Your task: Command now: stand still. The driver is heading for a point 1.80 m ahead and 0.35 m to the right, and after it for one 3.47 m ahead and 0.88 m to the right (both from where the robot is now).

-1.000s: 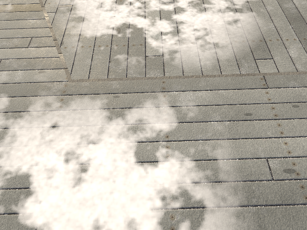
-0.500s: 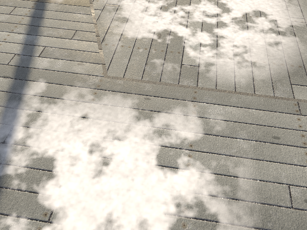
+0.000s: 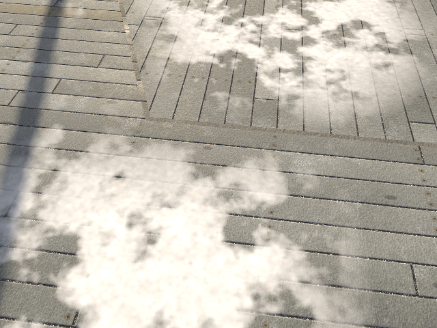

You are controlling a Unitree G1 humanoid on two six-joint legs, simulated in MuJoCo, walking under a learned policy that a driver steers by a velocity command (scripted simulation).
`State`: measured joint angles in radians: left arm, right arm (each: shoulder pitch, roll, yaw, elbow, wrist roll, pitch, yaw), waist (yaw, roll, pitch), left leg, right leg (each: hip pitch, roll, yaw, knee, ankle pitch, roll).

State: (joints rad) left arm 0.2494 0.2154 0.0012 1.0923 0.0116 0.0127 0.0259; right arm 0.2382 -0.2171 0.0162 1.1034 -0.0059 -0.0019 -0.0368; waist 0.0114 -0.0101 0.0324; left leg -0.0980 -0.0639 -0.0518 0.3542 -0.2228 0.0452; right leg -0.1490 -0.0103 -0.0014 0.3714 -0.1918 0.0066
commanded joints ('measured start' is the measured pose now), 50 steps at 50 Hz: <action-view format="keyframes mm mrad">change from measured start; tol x2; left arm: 1 39 89 11 -4 0 -6 5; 22 82 40 0 53 -1 -10 15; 47 127 1 1 69 0 -13 19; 50 122 23 17 51 6 -4 13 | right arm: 1 30 -98 -13 -11 0 -8 -4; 18 93 -49 -7 36 -1 -8 -9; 47 159 4 -9 54 -4 -9 -14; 50 167 -36 -30 42 -8 2 -10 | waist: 1 2 14 22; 46 -5 11 49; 47 -6 11 29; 50 -10 36 77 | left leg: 1 -84 129 -111 -77 115 21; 46 -84 126 -82 -32 140 10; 48 -91 105 -79 -45 -45 20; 50 -147 88 -99 -31 -359 59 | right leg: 1 25 -79 75 -37 87 -29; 46 -5 -74 80 -22 102 -43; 48 -9 -49 70 -21 -67 -49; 50 -73 -7 52 36 -340 -77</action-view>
